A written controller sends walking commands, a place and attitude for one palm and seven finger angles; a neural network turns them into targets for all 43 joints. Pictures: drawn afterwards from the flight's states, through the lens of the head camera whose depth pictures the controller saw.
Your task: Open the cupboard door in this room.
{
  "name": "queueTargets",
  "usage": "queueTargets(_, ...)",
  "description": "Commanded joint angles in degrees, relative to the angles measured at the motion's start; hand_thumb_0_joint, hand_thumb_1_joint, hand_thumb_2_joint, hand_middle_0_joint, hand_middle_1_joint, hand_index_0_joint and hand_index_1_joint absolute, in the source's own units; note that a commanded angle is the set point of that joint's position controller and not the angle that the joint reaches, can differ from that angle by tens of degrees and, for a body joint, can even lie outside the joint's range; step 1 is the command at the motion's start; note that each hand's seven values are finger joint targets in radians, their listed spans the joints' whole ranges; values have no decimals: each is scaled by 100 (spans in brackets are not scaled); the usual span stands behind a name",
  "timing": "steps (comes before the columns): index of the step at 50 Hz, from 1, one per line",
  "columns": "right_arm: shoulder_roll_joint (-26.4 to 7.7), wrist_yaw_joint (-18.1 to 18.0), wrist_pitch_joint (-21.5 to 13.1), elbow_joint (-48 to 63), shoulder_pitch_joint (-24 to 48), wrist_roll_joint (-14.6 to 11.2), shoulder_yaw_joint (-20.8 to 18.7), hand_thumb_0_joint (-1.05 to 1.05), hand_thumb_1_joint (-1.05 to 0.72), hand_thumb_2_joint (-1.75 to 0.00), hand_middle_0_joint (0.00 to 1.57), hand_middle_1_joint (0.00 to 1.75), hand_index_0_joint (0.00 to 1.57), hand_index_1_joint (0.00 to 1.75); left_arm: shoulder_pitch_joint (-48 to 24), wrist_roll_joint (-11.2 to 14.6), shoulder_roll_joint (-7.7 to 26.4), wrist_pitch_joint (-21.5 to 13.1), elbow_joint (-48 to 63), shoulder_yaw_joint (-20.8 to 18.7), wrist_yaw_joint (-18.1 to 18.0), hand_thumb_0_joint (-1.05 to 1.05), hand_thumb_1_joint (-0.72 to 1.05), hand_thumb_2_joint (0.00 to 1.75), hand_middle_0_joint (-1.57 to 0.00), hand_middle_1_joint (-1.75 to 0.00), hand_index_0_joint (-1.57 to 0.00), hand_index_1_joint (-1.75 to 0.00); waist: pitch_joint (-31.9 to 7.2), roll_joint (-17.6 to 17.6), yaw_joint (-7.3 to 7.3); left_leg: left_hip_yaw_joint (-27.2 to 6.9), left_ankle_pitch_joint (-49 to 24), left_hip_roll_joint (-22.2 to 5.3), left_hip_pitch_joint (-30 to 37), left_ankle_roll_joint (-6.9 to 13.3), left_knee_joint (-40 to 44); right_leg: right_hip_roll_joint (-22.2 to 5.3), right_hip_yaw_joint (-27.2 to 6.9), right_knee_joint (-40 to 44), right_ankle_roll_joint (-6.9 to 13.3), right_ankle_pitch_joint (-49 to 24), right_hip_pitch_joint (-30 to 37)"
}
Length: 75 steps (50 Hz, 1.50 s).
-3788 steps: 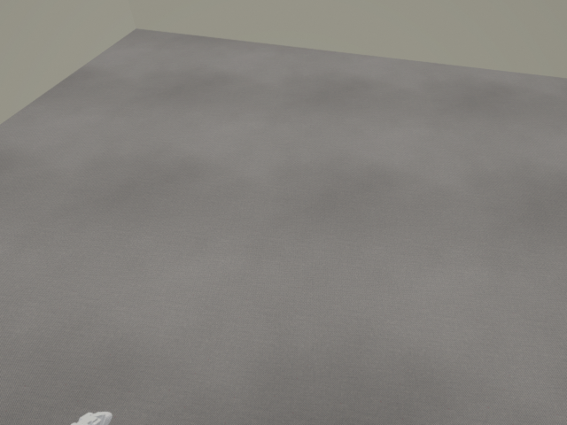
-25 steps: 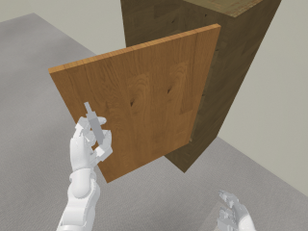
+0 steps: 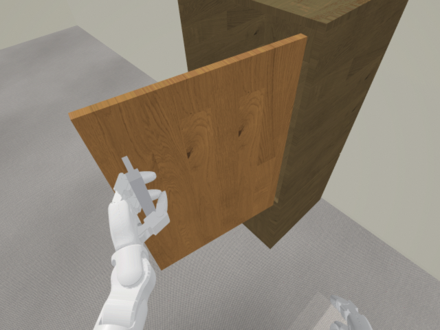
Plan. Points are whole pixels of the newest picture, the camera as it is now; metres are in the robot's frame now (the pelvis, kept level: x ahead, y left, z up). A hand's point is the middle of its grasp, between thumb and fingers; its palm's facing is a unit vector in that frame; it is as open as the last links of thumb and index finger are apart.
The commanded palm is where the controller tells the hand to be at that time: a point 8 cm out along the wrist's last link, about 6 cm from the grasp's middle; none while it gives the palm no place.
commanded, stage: open thumb and fingers to let go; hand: left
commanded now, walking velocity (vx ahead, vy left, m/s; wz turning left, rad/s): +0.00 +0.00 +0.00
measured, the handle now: (140, 191) +0.34 +0.16 +0.08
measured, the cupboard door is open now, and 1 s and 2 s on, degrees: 79 79 80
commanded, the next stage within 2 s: slide the hand sideways off the handle in 0.60 s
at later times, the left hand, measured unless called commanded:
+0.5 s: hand (156, 211) +0.31 +0.13 +0.07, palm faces +0.30 -0.96 +0.01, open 14.6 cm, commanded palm +0.27 +0.17 +0.07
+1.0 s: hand (147, 229) +0.27 +0.14 +0.07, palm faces -0.17 -0.98 -0.02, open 16.2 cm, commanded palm +0.26 +0.18 +0.07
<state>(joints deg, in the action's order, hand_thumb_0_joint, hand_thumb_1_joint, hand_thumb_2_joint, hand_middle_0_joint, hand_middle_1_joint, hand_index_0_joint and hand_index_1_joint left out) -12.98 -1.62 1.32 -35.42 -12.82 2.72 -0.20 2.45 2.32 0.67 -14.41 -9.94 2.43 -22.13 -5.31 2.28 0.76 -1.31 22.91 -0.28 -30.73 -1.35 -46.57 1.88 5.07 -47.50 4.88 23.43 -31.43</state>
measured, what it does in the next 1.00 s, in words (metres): shifts its weight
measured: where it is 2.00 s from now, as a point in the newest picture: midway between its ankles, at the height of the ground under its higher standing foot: outside the picture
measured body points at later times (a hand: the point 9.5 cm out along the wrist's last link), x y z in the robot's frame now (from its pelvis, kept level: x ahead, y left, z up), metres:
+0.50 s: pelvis +0.00 +0.03 +0.00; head +0.02 +0.02 +0.45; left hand +0.29 +0.18 +0.07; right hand +0.17 -0.19 -0.10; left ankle +0.01 +0.14 -0.70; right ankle +0.01 -0.06 -0.70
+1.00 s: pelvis -0.01 +0.05 +0.00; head +0.01 +0.04 +0.45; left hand +0.28 +0.19 +0.07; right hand +0.15 -0.18 -0.09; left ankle +0.01 +0.14 -0.70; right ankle +0.01 -0.06 -0.70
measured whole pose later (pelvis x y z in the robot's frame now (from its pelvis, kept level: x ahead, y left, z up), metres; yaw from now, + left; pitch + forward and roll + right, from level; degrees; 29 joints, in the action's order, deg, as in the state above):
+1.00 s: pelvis -0.01 +0.05 +0.00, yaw +0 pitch +6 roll -1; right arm -13.5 -1.8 -2.9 -30.4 -14.6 -1.1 2.0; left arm 2.4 8.0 7.6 -13.4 -7.2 7.2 4.1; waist -4.4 2.6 -0.1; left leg 0.3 23.8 1.9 -32.3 2.5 -50.1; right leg -0.4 3.5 -48.6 1.0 22.8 -31.9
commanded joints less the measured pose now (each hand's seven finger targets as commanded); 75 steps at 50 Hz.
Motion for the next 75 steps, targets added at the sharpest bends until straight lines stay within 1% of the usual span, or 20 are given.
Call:
queueTargets(1,-404,-39,-359,906,598,-55,-103,0,-90,-90,20,30,20,30,-1317,94,219,-462,1085,-173,113,0,6,54,-34,-126,-34,-126,-1146,-839,-17,99,-627,188,-153,215,307,-635,-1250,1345,-620,-1490,1300)
queueTargets(5,-431,-28,-377,870,576,-53,-122,0,-90,-90,20,30,20,30,-1552,61,342,-508,900,-294,92,0,-22,42,-32,-123,-32,-123,-1112,-829,-22,118,-620,179,-105,231,347,-609,-1188,1351,-594,-1311,1191)
queueTargets(9,-416,36,-416,955,520,-43,-145,0,-90,-90,20,30,20,30,-1315,-22,63,-564,1050,-39,45,0,-50,30,-30,-120,-30,-120,-1288,-631,-75,155,-872,179,139,251,403,-491,-894,1134,-515,-1650,1145)
queueTargets(13,-434,62,-397,991,498,-29,-128,0,-90,-90,20,30,20,30,-1379,-105,130,-530,1037,-59,-49,0,-50,30,-28,-110,-28,-110,-1139,-685,-47,147,-886,159,176,269,419,-411,-725,1057,-463,-1521,951)
queueTargets(26,-379,127,-334,1203,518,-4,-85,0,-90,-90,20,30,20,30,-1317,-405,-421,-275,1532,564,-355,0,-50,30,-18,-45,-18,-45,-1234,-352,-38,24,-1214,69,438,218,422,-207,-281,640,-284,-1475,617)
queueTargets(29,-383,124,-298,1220,572,5,-67,0,-90,-90,20,30,20,30,-1450,-437,-480,-164,1493,601,-483,0,-50,30,-15,-30,-15,-30,-1107,-525,-8,-24,-997,56,360,212,448,-200,-245,670,-296,-1172,500)
queueTargets(35,-376,110,-259,1193,590,11,-57,0,-90,-90,20,30,20,30,-1495,-475,-554,-4,1425,659,-613,0,-50,30,-15,-30,-15,-30,-1168,-471,-3,-68,-945,48,352,187,433,-179,-205,636,-275,-1019,426)
queueTargets(36,-585,121,-261,987,248,-26,-55,0,-90,-90,20,30,20,30,-1556,-1061,88,-236,1389,1570,513,0,-50,30,-15,-30,-15,-30,-1026,-607,478,-44,-1047,28,558,265,325,-220,-392,599,-290,-1394,182)
queueTargets(37,-587,70,-250,1127,179,-86,-122,0,-90,-90,20,30,20,30,-1788,-843,434,-424,1632,1127,1128,0,-50,30,-15,-30,-15,-30,-1292,-445,319,-53,-1143,44,550,288,302,-245,-405,553,-250,-1579,339)
queueTargets(38,-553,30,-305,1187,250,-109,-80,0,-90,-90,20,30,20,30,-1808,-757,510,-568,1703,1170,1589,0,-50,30,-15,-30,-15,-30,-1372,-270,259,-38,-1131,62,598,293,314,-249,-425,518,-251,-1606,385)
queueTargets(40,-571,-29,-436,1274,273,-233,-34,0,-90,-90,20,30,20,30,-1741,-325,472,-651,1612,1265,2425,0,-50,30,-15,-30,-15,-30,-1205,-184,304,-103,-964,69,635,292,366,-218,-394,562,-254,-1386,302)
queueTargets(42,-578,-68,-562,1424,354,-381,27,0,-90,-90,20,30,20,30,-1682,331,287,-508,1596,1265,3017,0,-50,30,-15,-30,-15,-30,-1087,-139,302,-172,-709,72,662,290,480,-162,-312,642,-250,-1075,298)
queueTargets(45,-623,-95,-720,1452,399,-440,42,0,-90,-90,20,30,20,30,-1488,794,357,-259,1423,720,2937,0,-50,30,-15,-30,-15,-30,-862,-460,143,-287,-253,70,465,238,625,-129,-149,671,-288,-546,170)
queueTargets(47,-661,-70,-765,1444,399,-429,33,0,-90,-90,20,30,20,30,-1352,736,580,-186,1363,424,2691,0,-50,30,-15,-30,-15,-30,-784,-500,55,-280,-138,80,376,226,671,-135,-152,662,-288,-407,156)
queueTargets(49,-623,-1,-805,1524,373,-414,7,0,-90,-90,20,30,20,30,-1055,600,518,-204,1638,429,2510,0,-50,30,-15,-30,-15,-30,-966,-355,-20,-270,-380,58,483,198,681,-145,-122,552,-270,-578,213)
queueTargets(54,-630,84,-796,1634,327,-374,-7,0,-90,-90,20,30,20,30,-541,385,766,-204,1928,251,2339,0,-50,30,-15,-30,-15,-30,-917,-393,-64,-177,-441,38,351,206,626,-138,-172,524,-270,-606,260)
queueTargets(59,-614,61,-728,1703,339,-364,17,0,-90,-90,20,30,20,30,-323,401,1046,-188,2134,-71,2384,0,-50,30,-15,-30,-15,-30,-836,-297,-82,-101,-507,48,234,220,568,-116,-226,520,-268,-695,325)
queueTargets(62,-610,40,-741,1730,313,-366,8,0,-90,-90,20,30,20,30,150,537,1219,-228,2318,-370,2459,0,-50,30,-15,-30,-15,-30,-935,-287,-162,-55,-735,56,203,220,511,-92,-240,501,-261,-947,518)
queueTargets(67,-626,18,-796,1717,251,-386,-20,0,-90,-90,20,30,20,30,725,766,1416,-320,2560,-677,2679,0,-50,30,-15,-30,-15,-30,-975,-239,-127,8,-973,81,113,220,342,-70,-282,449,-287,-1298,584)
queueTargets(75,-680,-34,-976,1784,117,-409,-67,0,-90,-90,20,30,20,30,1496,996,1481,-472,3105,-691,3115,0,-50,30,-15,-30,-15,-30,-1029,-206,-24,-24,-1173,102,44,233,91,-68,-273,297,-328,-1591,431)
